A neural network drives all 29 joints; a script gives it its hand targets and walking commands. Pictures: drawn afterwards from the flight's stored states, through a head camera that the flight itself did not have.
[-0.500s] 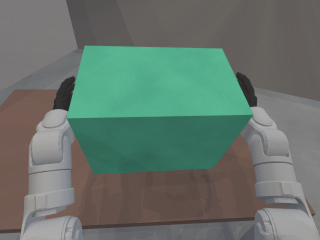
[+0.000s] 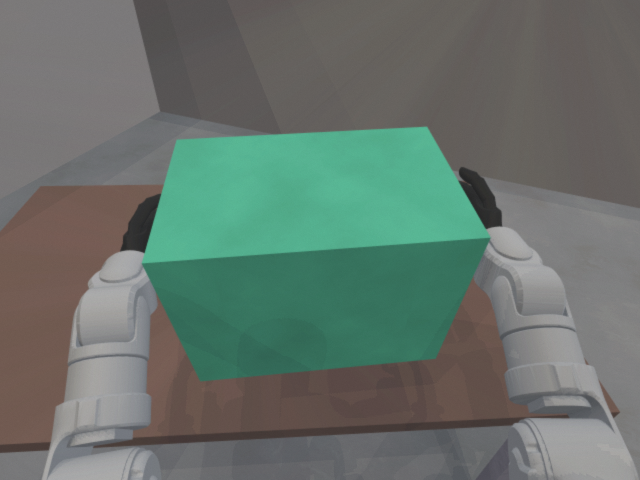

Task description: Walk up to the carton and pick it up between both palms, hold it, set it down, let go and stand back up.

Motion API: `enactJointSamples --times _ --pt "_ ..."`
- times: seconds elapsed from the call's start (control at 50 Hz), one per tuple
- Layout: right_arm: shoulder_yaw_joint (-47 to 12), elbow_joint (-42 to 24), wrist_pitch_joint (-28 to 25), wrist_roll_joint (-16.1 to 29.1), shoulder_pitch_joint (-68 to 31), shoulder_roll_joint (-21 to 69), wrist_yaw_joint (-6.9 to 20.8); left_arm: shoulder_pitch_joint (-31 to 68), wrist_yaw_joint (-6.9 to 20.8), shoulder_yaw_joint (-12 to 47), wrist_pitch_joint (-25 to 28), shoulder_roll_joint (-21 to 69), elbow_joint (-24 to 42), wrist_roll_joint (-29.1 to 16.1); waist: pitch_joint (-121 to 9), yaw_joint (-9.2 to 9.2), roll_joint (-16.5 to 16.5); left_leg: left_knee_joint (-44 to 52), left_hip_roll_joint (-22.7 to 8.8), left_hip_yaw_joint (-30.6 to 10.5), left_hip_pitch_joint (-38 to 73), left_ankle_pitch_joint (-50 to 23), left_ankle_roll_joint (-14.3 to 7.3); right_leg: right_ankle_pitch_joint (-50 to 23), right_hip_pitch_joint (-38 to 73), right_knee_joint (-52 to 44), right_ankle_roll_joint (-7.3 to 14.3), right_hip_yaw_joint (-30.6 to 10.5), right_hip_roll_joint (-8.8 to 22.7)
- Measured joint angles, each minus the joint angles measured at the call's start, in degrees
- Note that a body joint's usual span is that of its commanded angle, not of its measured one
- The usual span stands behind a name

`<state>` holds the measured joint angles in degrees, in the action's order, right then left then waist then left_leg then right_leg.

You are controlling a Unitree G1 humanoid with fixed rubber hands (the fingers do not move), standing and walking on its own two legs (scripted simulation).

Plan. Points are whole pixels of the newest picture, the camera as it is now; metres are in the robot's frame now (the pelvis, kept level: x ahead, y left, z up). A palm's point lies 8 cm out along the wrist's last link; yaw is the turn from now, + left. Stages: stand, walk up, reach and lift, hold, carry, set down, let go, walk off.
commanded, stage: hold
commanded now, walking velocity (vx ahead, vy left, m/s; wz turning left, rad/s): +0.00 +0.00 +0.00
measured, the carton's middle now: (312, 254) +0.38 -0.01 +0.13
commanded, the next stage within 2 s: set down in 1.42 s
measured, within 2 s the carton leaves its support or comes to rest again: neither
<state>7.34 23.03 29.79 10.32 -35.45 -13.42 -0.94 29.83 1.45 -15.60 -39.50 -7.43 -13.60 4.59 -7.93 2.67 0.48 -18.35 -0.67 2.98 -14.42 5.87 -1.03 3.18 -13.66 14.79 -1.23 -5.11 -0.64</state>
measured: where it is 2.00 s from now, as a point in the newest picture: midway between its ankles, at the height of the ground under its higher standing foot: outside the picture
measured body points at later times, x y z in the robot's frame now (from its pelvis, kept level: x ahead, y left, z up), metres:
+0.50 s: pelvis +0.03 +0.00 +0.00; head +0.01 +0.01 +0.45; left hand +0.41 +0.20 +0.19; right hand +0.41 -0.21 +0.20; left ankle +0.04 +0.11 -0.75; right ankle +0.05 -0.14 -0.75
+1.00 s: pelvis +0.01 +0.00 +0.00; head -0.03 +0.01 +0.45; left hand +0.38 +0.20 +0.17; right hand +0.38 -0.21 +0.19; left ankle +0.04 +0.11 -0.75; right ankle +0.05 -0.14 -0.75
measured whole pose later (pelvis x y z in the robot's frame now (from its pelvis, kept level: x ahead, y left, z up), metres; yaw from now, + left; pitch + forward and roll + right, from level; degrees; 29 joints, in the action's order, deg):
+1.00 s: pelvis +0.01 +0.00 +0.00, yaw +0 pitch +2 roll +0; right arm 7.7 19.5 29.3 12.7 -34.4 -13.4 -1.8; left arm 30.0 2.2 -16.0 -40.7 -7.4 -9.1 5.4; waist -7.8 2.7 0.0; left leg -18.4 -0.7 3.0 -14.3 6.3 -0.8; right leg 3.7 -13.6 15.0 -1.2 -5.1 -0.6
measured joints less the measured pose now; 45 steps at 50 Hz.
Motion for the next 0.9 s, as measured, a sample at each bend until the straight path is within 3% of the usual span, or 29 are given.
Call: enactJointSamples --times 0.12,0.32,0.5,0.64,0.9 --pt "1.60 0.74 -2.43 -0.32 -2.06 -0.01 0.68 1.82 -2.26 -0.07 3.00 -0.01 -0.94 -2.34 -0.10 0.00 0.10 -0.01 0.01 0.00 0.11 0.04 0.00 0.10 0.00 0.25 0.00 0.00 0.00" --pt "2.24 5.85 -3.08 -0.66 -4.41 0.01 1.41 4.26 -1.57 -0.98 1.25 0.00 -3.32 -0.52 -0.13 0.00 0.23 -0.01 0.01 0.00 0.11 0.95 0.04 1.00 0.00 0.25 0.00 0.00 0.00" --pt "2.24 -2.87 -3.30 1.64 -1.09 0.01 0.34 3.91 -1.70 -1.02 -1.91 -0.01 6.15 -0.98 -0.13 -0.01 -0.54 -0.02 -0.01 0.00 0.12 1.98 0.30 2.01 0.00 0.24 0.00 0.00 0.00" --pt "0.80 -5.92 -1.20 3.20 1.65 0.02 -0.61 1.17 0.37 -0.81 -5.38 0.00 10.57 0.99 -0.10 0.00 -0.55 0.00 -0.01 0.00 0.13 2.07 0.36 2.11 0.03 0.19 0.00 0.00 0.00" --pt "0.37 -6.99 -0.51 3.15 2.60 0.02 -1.25 0.10 0.80 -0.49 -3.32 -0.01 8.86 0.86 0.10 0.00 -0.46 0.00 0.00 0.00 0.12 0.91 0.32 0.96 0.04 0.19 0.00 0.00 0.00"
